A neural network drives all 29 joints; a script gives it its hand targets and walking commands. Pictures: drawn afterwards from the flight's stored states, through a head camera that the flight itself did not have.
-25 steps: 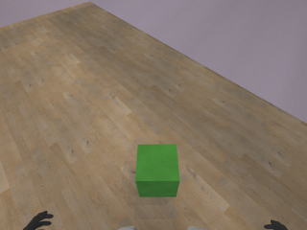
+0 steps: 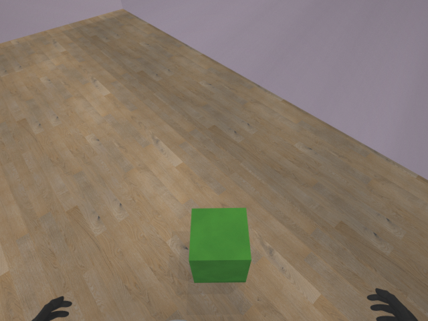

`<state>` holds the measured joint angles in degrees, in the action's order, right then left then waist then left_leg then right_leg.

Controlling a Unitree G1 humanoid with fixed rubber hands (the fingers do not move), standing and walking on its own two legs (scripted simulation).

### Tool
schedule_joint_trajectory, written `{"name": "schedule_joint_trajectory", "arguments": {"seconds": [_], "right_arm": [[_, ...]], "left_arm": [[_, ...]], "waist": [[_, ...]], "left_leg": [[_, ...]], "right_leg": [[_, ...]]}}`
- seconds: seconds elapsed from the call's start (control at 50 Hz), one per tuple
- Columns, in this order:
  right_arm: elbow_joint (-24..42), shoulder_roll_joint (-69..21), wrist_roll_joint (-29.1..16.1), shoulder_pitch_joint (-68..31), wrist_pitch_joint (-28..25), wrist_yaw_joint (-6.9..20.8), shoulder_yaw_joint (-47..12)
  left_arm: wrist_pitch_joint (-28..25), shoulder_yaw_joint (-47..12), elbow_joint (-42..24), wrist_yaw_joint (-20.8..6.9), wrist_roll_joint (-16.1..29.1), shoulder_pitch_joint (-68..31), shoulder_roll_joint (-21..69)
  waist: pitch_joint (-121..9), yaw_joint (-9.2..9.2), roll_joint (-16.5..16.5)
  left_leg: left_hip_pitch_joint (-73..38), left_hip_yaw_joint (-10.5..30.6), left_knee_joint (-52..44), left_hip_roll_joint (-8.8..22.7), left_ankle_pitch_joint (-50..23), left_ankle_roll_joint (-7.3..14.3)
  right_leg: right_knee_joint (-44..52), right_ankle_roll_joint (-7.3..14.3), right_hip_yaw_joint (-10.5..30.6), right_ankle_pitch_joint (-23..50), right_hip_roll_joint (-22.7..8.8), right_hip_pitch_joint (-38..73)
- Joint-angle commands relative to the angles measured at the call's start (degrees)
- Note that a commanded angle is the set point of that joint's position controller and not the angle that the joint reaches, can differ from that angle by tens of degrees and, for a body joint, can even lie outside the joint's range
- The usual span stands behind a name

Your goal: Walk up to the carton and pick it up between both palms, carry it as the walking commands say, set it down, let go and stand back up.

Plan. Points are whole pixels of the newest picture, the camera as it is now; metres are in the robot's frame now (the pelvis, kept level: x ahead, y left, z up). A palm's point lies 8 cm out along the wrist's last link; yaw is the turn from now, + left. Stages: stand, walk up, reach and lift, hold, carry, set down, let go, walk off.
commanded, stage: walk up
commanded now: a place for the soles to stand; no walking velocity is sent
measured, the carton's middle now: (219, 246) +0.51 +0.02 -0.61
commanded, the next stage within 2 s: none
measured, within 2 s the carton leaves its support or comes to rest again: neither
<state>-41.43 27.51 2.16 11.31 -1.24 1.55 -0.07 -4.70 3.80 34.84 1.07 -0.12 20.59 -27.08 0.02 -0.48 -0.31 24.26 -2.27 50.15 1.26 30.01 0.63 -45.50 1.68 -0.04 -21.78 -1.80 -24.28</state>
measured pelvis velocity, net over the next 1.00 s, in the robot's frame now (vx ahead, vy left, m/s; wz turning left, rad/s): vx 0.00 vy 0.07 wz -0.03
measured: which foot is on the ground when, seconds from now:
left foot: down 0.00-1.00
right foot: down 0.00-0.16, up 0.18-0.48, down 0.50-1.00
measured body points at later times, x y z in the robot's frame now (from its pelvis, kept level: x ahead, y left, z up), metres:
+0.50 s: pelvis +0.00 +0.07 +0.00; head +0.04 +0.08 +0.44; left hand +0.11 +0.41 -0.08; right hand +0.06 -0.26 -0.10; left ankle +0.01 +0.15 -0.71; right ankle +0.05 -0.05 -0.71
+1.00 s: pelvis +0.00 +0.07 +0.00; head +0.01 +0.08 +0.45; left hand +0.13 +0.40 -0.08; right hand +0.09 -0.27 -0.08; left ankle +0.01 +0.18 -0.70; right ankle +0.06 -0.05 -0.71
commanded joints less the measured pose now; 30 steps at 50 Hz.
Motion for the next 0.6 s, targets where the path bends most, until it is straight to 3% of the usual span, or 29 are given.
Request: {"name": "schedule_joint_trajectory", "arguments": {"seconds": [0.0,0.02,0.06,0.08,0.1,0.12,0.14,0.16,0.2,0.22,0.24,0.26,0.3,0.34,0.38,0.4,0.42,0.44,0.46,0.48,0.5,0.52,0.54,0.58], "right_arm": [[6.0,9.2,-0.6,-0.3,0.9,2.4,6.7],[5.6,9.5,-0.5,1.0,0.8,2.5,6.8],[3.9,9.6,-0.6,4.2,0.4,2.1,7.1],[2.4,10.2,-0.3,8.1,0.0,1.8,7.4],[1.2,13.5,0.3,11.9,-1.2,0.8,8.3],[2.2,18.1,0.3,9.1,-1.6,0.5,9.0],[3.0,19.8,-0.7,7.6,-1.8,0.1,9.3],[2.9,18.4,-1.4,7.9,-2.0,-0.3,9.1],[2.9,14.4,-1.3,9.3,-2.1,-0.5,8.6],[2.7,13.8,-1.2,11.4,-2.3,-0.8,8.7],[3.1,14.0,-1.3,12.0,-2.5,-0.9,8.4],[3.0,13.6,-1.2,12.6,-2.5,-1.0,8.1],[3.3,13.9,-1.5,14.0,-2.5,-1.3,8.1],[4.0,13.7,-1.6,13.8,-2.4,-1.5,8.2],[4.3,13.4,-1.8,14.1,-2.1,-1.6,7.9],[4.7,13.3,-1.9,13.2,-1.9,-1.6,7.6],[5.0,12.2,-2.3,11.8,-1.9,-1.6,7.0],[5.9,10.2,-2.6,9.0,-1.9,-1.4,6.2],[7.2,6.8,-3.0,8.4,-2.3,-1.3,5.0],[6.9,4.9,-3.0,9.6,-2.0,-1.1,4.0],[6.1,8.8,-2.0,7.4,-1.3,-1.5,5.2],[5.0,11.4,-1.9,7.1,-1.5,-1.4,6.2],[4.7,11.0,-1.6,7.6,-1.7,-1.1,6.2],[2.4,9.8,-2.0,12.9,-2.2,-0.1,6.5]], "left_arm": [[-1.4,5.1,3.5,2.1,-0.9,5.4,-18.9],[-1.3,5.1,3.3,2.0,-0.8,4.4,-19.3],[-0.6,4.3,2.0,1.6,-0.4,0.1,-17.7],[-0.2,3.1,1.8,1.4,-0.4,-0.9,-13.7],[0.0,1.4,0.7,0.8,0.1,-1.0,-7.2],[0.4,1.3,0.9,1.2,-0.2,-2.4,-8.1],[0.4,1.7,1.1,1.7,-0.7,-3.0,-11.5],[0.3,2.0,1.7,1.5,-1.0,-2.7,-13.2],[-0.1,2.4,2.7,0.7,0.1,-2.0,-11.5],[-0.3,2.2,2.5,0.4,0.4,-1.4,-10.3],[-0.1,2.2,1.7,0.2,0.5,-0.9,-9.5],[0.0,1.9,1.5,0.1,0.3,-2.3,-8.3],[0.6,1.8,0.4,0.0,0.0,-3.1,-8.1],[0.4,2.0,0.3,-0.1,0.0,-3.1,-8.2],[0.3,2.0,0.5,0.0,-0.2,-2.5,-8.7],[-0.1,2.0,0.1,0.0,-0.3,-2.5,-8.3],[-0.5,2.3,0.4,0.0,-0.7,-0.8,-8.0],[-1.0,2.7,1.2,0.1,-1.4,1.8,-9.3],[-1.1,4.3,1.9,0.4,-2.5,6.2,-14.2],[-0.7,4.7,0.8,0.5,-1.8,2.6,-16.3],[-0.5,5.0,0.6,0.4,-1.8,2.0,-18.0],[0.1,4.4,1.3,0.2,-1.4,0.5,-16.5],[0.3,3.8,1.5,0.1,-1.5,-0.1,-15.0],[0.8,3.3,0.4,-0.1,-2.0,-4.5,-15.0]], "waist": [[0.3,-1.68,8.1],[-0.6,-1.12,8.4],[-1.4,2.25,8.0],[-2.5,4.17,0.8],[-4.8,5.68,-11.0],[1.9,5.17,-11.1],[3.6,4.84,-6.3],[4.0,4.44,-4.9],[5.0,3.46,-3.6],[4.6,4.07,-3.6],[2.6,3.88,-5.8],[2.0,4.05,-5.9],[1.1,4.51,-9.0],[0.3,4.3,-8.0],[-0.9,4.24,-9.4],[-1.2,3.46,-9.2],[-2.6,1.26,-7.6],[-4.4,-1.16,-4.2],[-7.3,-3.69,8.2],[-4.6,-1.91,13.7],[-3.0,-2.55,9.3],[-0.4,-2.18,7.9],[2.5,-1.88,8.7],[5.6,1.45,9.8]], "left_leg": [[10.7,2.3,-0.2,1.0,-0.9,1.8],[8.0,1.8,-2.1,0.9,-3.1,2.1],[-3.7,-0.5,-11.1,-0.7,-8.5,2.7],[-11.6,1.7,-18.4,-0.8,-6.7,3.3],[-18.4,23.6,-30.0,11.5,5.5,8.2],[-18.5,35.5,-35.0,18.6,4.9,11.1],[-16.0,35.9,-34.3,20.8,3.2,12.6],[-15.8,32.7,-30.8,20.5,-4.2,14.5],[-17.1,23.0,-25.9,15.2,-23.8,11.6],[-18.6,21.6,-24.4,14.1,-34.9,9.8],[-20.4,19.7,-21.8,14.0,-42.0,10.1],[-20.4,18.6,-21.0,13.7,-47.7,10.7],[-20.9,20.1,-21.1,15.3,-46.7,11.3],[-20.2,19.2,-20.0,15.2,-48.6,12.1],[-20.5,19.6,-18.4,15.0,-49.3,11.8],[-17.8,17.2,-16.3,14.7,-49.3,11.3],[-13.0,14.1,-13.1,13.3,-45.3,9.9],[-4.9,10.5,-8.1,10.6,-39.8,7.4],[6.1,6.3,3.6,5.4,-29.2,3.4],[16.0,-0.8,8.5,-0.8,0.2,1.4],[16.1,2.4,11.7,1.1,7.8,1.4],[12.4,3.6,11.6,1.7,7.1,1.7],[9.9,3.5,7.1,1.7,8.0,2.6],[-2.0,-0.1,-6.8,0.2,0.6,2.2]], "right_leg": [[17.2,11.2,20.7,8.0,-14.9,11.7],[16.0,10.8,19.6,6.8,-15.1,10.0],[11.2,8.4,13.0,2.5,-11.4,1.0],[3.2,5.9,7.0,0.2,-7.6,-4.4],[-13.7,2.2,-0.3,-2.4,-1.1,-14.6],[-18.7,0.2,-0.9,-9.9,3.3,-26.1],[-18.8,0.6,3.0,-10.3,0.5,-25.3],[-18.1,0.2,2.8,-9.2,-2.0,-23.2],[-13.3,-0.6,1.3,-5.9,-2.3,-19.9],[-12.4,-0.6,1.7,-5.0,-1.4,-19.0],[-11.3,-1.1,1.3,-5.9,-1.0,-17.4],[-10.8,-1.2,-0.4,-6.3,-0.7,-16.1],[-9.1,-0.8,-0.8,-5.9,-0.8,-14.5],[-5.7,-0.4,-1.6,-5.7,-0.9,-12.1],[-1.8,0.3,-1.8,-6.9,-0.7,-9.1],[3.1,1.2,-3.0,-5.4,-0.2,-5.1],[9.7,2.2,-2.9,1.0,0.2,2.6],[13.4,3.8,0.1,5.5,0.1,12.2],[18.8,7.9,16.2,2.8,-8.4,21.4],[25.7,14.0,31.1,-4.2,-19.4,22.8],[24.7,17.8,34.2,-7.8,-22.4,17.8],[22.6,17.4,28.6,-9.6,-20.3,12.1],[23.0,15.4,23.9,-15.5,-18.0,6.5],[21.4,11.8,13.7,-19.7,-11.9,-3.8]]}}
